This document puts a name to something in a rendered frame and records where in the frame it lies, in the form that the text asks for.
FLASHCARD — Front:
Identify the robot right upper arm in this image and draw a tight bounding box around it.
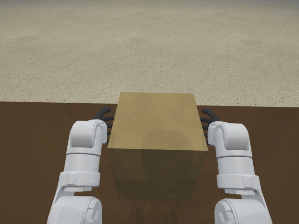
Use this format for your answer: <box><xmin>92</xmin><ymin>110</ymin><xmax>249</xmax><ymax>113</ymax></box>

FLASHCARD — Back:
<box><xmin>214</xmin><ymin>198</ymin><xmax>272</xmax><ymax>224</ymax></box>

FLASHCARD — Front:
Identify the robot right hand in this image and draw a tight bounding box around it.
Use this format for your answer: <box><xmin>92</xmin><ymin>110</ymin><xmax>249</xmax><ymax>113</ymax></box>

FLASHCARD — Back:
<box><xmin>200</xmin><ymin>108</ymin><xmax>220</xmax><ymax>145</ymax></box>

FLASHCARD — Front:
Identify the robot left forearm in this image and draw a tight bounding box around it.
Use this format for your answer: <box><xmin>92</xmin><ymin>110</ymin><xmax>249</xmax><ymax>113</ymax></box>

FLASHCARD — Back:
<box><xmin>47</xmin><ymin>119</ymin><xmax>107</xmax><ymax>224</ymax></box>

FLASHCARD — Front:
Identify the robot right forearm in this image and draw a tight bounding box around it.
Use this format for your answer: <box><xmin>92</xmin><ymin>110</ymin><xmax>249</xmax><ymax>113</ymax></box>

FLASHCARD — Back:
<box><xmin>208</xmin><ymin>121</ymin><xmax>272</xmax><ymax>223</ymax></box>

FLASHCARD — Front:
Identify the robot left upper arm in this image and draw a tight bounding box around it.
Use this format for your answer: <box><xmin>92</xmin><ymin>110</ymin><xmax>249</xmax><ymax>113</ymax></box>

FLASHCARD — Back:
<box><xmin>48</xmin><ymin>196</ymin><xmax>102</xmax><ymax>224</ymax></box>

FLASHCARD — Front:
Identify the robot left hand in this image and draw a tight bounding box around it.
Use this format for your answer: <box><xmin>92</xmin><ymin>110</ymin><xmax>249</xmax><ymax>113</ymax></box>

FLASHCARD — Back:
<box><xmin>94</xmin><ymin>107</ymin><xmax>114</xmax><ymax>143</ymax></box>

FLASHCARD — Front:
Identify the carton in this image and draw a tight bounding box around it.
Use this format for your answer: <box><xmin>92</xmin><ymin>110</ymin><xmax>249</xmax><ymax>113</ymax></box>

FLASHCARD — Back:
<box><xmin>107</xmin><ymin>92</ymin><xmax>208</xmax><ymax>201</ymax></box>

